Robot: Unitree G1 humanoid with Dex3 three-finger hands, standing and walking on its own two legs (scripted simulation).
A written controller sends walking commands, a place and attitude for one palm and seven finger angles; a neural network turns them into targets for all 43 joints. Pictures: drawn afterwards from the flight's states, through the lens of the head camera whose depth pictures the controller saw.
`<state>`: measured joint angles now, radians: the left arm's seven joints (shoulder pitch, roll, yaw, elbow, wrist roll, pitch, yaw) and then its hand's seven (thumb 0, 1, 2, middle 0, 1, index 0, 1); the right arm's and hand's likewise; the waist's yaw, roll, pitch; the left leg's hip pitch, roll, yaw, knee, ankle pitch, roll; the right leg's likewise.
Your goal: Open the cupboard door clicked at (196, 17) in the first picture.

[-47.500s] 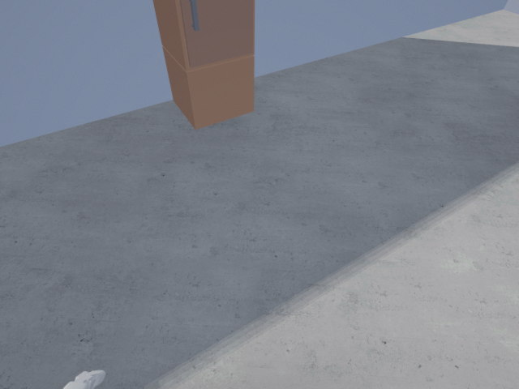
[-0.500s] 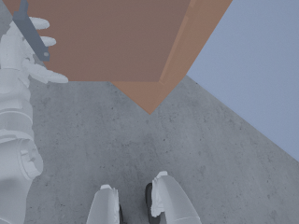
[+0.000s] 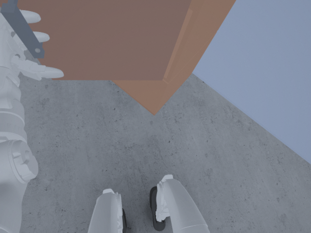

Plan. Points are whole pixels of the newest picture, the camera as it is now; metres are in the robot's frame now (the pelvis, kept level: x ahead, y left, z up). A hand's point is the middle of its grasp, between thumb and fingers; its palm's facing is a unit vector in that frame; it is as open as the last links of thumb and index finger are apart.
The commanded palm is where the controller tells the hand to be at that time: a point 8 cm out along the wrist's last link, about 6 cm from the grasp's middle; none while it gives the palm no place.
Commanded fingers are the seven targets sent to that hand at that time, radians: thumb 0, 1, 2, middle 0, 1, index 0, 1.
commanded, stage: close the thumb around the handle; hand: left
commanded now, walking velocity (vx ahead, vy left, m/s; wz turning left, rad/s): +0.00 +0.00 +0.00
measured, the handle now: (27, 27) +0.59 +0.24 +0.05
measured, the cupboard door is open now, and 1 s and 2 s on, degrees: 44 48 90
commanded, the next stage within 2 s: pull the door open along its arc in 0.54 s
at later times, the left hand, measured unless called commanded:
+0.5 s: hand (37, 50) +0.53 +0.22 +0.04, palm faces -0.05 -1.00 -0.03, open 5.7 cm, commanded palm +0.52 +0.25 +0.04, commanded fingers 0.00 0.90 0.90 -0.40 -1.35 -0.40 -1.35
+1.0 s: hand (39, 62) +0.50 +0.21 +0.04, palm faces -0.04 -1.00 -0.01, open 5.7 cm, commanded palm +0.45 +0.24 +0.04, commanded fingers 0.00 0.90 0.90 -0.40 -1.35 -0.40 -1.35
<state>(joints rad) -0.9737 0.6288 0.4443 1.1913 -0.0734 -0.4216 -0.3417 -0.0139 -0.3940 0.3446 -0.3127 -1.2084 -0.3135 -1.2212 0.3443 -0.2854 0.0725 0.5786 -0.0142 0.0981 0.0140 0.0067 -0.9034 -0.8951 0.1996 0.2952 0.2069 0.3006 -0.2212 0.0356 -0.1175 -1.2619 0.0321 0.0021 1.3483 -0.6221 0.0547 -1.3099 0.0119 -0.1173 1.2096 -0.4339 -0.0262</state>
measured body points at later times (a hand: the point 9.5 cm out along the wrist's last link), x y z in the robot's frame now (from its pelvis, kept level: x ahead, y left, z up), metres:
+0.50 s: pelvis +0.00 +0.01 +0.00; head +0.19 +0.04 +0.41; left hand +0.53 +0.27 +0.04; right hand +0.01 -0.26 -0.10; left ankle -0.01 +0.08 -0.61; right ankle +0.06 -0.11 -0.61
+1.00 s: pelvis +0.01 +0.01 +0.01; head +0.18 +0.04 +0.43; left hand +0.50 +0.26 +0.04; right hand +0.03 -0.25 -0.09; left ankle -0.01 +0.08 -0.61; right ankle +0.06 -0.11 -0.61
